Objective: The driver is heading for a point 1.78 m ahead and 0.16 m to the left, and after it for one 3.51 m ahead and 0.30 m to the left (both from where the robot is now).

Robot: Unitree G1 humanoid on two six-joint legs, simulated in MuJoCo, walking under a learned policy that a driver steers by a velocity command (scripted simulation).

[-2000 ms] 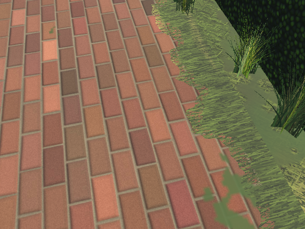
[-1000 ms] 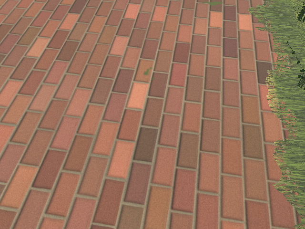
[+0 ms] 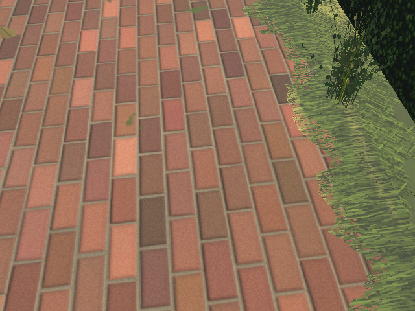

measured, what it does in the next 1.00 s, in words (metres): steps on the spot: left foot, then right foot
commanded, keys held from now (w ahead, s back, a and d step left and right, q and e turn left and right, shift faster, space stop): q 0.38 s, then no key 0.04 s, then e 0.58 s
